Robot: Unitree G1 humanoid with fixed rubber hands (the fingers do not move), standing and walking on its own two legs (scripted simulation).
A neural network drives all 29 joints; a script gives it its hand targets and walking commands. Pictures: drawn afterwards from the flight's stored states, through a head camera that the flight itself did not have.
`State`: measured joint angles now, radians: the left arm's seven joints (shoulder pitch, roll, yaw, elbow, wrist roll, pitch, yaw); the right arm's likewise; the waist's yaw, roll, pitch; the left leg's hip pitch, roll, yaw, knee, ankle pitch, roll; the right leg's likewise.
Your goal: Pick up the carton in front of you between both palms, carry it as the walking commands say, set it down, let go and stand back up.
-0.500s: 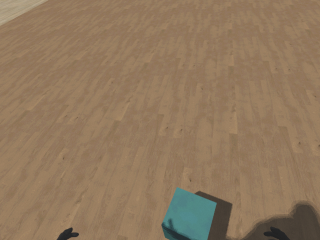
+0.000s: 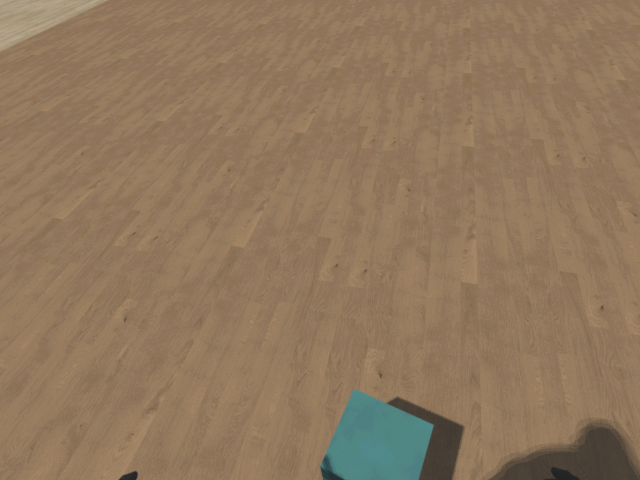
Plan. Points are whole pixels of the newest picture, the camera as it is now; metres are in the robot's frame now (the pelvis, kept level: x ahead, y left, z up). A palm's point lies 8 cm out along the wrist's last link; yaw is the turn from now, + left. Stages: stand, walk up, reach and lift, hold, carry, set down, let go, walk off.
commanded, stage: stand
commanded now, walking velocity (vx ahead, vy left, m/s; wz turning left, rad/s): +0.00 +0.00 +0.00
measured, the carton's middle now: (376, 459) +0.33 -0.08 -0.65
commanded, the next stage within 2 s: none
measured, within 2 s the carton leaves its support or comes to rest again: neither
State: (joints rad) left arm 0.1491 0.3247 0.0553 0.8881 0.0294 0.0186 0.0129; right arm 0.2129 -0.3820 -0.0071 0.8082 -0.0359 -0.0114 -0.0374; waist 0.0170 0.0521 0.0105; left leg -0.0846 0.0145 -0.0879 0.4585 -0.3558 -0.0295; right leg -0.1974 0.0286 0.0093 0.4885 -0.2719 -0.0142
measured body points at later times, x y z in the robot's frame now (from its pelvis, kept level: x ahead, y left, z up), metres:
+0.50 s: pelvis -0.02 +0.00 +0.01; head -0.03 -0.02 +0.45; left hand +0.09 +0.31 -0.10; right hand +0.08 -0.31 -0.12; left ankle -0.07 +0.14 -0.74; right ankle -0.01 -0.11 -0.74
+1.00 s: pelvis -0.03 +0.00 +0.01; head -0.03 -0.01 +0.46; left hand +0.08 +0.31 -0.10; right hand +0.06 -0.31 -0.12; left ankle -0.07 +0.14 -0.74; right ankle -0.01 -0.11 -0.74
